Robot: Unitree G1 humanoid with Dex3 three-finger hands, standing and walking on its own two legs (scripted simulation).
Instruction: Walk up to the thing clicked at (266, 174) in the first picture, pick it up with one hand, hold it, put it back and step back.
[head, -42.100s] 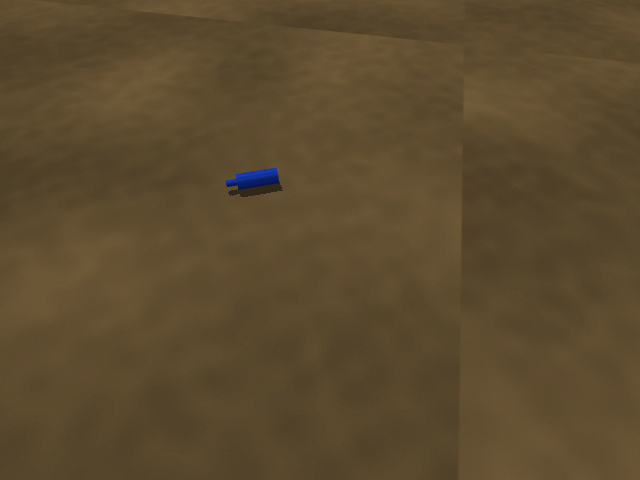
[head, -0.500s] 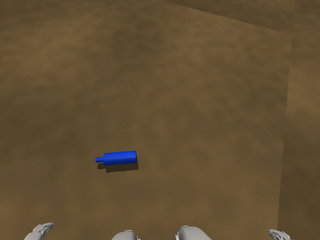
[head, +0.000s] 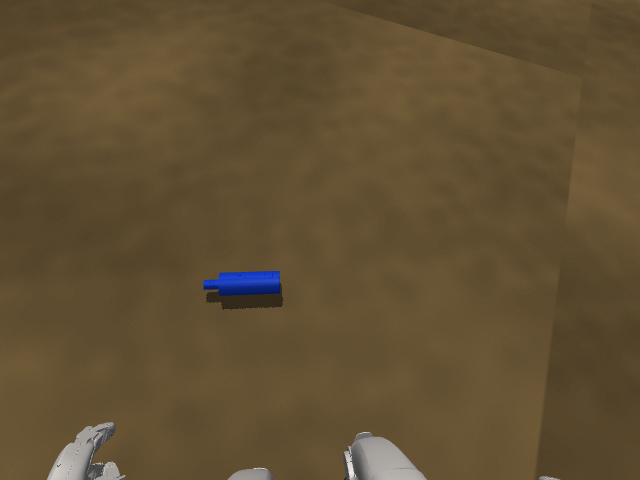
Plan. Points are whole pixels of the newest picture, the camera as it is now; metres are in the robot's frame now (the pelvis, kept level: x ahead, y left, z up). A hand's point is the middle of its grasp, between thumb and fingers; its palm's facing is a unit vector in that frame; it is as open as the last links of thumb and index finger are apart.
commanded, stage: step back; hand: left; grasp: from above
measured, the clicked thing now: (242, 283) +0.73 +0.23 -0.72
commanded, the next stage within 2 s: none
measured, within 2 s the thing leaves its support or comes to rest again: neither
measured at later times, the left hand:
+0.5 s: hand out of the picture -0.08 +0.22 -0.13, palm faces -0.07 -0.91 -0.41, open 7.4 cm
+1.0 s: hand out of the picture -0.25 +0.20 -0.15, palm faces -0.05 -0.92 -0.40, open 7.4 cm
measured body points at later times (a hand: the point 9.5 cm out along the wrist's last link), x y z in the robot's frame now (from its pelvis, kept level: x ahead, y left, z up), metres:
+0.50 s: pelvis -0.17 -0.04 +0.00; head -0.13 -0.06 +0.45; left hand -0.08 +0.27 -0.10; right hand -0.09 -0.37 -0.12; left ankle -0.13 +0.10 -0.65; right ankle -0.16 -0.16 -0.72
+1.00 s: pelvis -0.34 -0.06 -0.01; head -0.30 -0.07 +0.44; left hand -0.25 +0.25 -0.12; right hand -0.22 -0.39 -0.12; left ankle -0.23 +0.07 -0.72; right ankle -0.37 -0.19 -0.73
